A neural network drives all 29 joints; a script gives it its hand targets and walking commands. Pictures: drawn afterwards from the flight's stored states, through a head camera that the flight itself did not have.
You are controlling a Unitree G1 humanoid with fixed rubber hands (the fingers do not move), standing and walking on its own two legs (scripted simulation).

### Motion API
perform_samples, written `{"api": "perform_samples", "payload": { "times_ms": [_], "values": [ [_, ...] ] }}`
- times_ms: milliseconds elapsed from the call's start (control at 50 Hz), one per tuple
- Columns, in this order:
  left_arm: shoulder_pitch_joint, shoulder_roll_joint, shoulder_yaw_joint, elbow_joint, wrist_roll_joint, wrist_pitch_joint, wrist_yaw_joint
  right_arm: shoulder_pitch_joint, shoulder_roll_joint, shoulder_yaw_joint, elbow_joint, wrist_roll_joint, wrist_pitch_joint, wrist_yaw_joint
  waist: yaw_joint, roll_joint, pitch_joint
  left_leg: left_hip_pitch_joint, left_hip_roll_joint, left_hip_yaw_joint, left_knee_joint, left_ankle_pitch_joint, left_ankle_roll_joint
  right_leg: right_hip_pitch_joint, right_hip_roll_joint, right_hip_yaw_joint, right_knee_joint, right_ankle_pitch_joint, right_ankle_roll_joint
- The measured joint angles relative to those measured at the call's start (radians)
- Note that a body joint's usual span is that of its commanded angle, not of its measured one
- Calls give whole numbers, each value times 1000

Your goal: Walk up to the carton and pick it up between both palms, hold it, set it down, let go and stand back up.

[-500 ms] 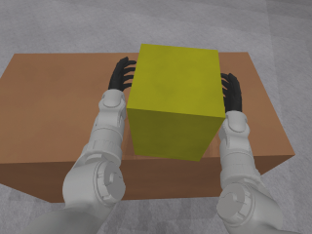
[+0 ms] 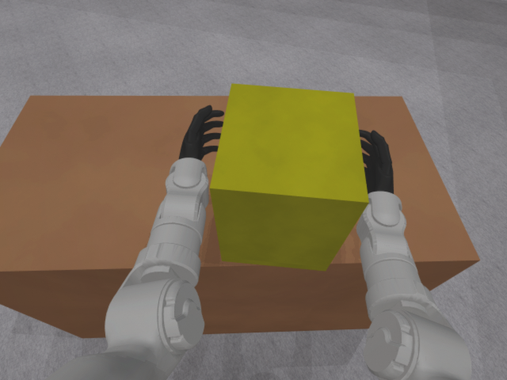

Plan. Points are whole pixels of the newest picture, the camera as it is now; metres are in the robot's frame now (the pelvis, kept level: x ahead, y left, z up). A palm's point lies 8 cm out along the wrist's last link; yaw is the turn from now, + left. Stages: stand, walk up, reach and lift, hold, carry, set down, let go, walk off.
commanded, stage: reach and lift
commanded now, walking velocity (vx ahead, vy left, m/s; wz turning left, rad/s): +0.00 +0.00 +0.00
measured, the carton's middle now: (282, 184) +0.45 -0.06 +0.02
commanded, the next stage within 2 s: none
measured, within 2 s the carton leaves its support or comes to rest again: leaves its support in 0.34 s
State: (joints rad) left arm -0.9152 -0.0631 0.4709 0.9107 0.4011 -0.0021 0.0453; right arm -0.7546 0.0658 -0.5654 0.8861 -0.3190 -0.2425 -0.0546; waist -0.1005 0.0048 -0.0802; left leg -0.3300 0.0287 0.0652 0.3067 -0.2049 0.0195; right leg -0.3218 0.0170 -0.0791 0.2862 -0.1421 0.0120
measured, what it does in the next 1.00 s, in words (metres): shifts its weight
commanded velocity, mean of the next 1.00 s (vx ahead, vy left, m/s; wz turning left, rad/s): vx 0.00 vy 0.00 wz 0.00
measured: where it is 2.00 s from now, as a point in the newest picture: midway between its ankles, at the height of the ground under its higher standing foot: outside the picture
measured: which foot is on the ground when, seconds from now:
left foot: down 0.00-1.00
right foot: down 0.00-1.00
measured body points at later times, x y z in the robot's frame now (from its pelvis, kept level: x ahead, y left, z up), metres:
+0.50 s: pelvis +0.00 +0.02 +0.00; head +0.03 +0.05 +0.45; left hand +0.43 +0.13 +0.09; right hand +0.39 -0.17 +0.09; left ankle -0.05 +0.10 -0.75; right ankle -0.05 -0.11 -0.74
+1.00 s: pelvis -0.06 +0.00 +0.00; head -0.08 +0.02 +0.45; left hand +0.37 +0.11 +0.14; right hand +0.34 -0.18 +0.13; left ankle -0.05 +0.10 -0.75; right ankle -0.05 -0.11 -0.75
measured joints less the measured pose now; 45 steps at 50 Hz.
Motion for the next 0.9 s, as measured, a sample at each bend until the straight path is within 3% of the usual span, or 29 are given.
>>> {"api": "perform_samples", "payload": {
  "times_ms": [100, 280, 540, 660, 900],
  "values": [
    [28, 2, -40, -15, -18, 28, 7, 26, -4, 26, 14, 29, 2, -9, -18, -5, 7, 29, 1, -14, -8, 1, -1, 29, 1, -15, -1, 11, -1],
    [86, 10, -117, -39, -50, 58, 33, 71, -23, 114, 22, 128, 15, -22, -14, -10, -17, 39, 3, -17, 22, -21, 4, 66, 4, -20, -25, 17, -3],
    [143, 35, -216, -97, -113, 165, 69, 73, -43, 178, 71, 198, 60, -26, -24, -15, -25, 66, -1, -45, 53, -24, 1, 120, 1, -49, -34, 36, -10],
    [117, 52, -211, -56, -126, 200, 69, 44, -47, 186, 90, 218, 117, -32, -18, -41, -40, 87, -21, -32, 75, -36, 16, 160, -18, -37, -46, -7, 0],
    [48, 52, -167, -51, -102, 271, 72, -52, -79, 174, 150, 232, 170, -17, -2, -43, 5, 137, -14, -11, 78, -5, 5, 199, -14, -17, -36, -3, -11]
  ]
}}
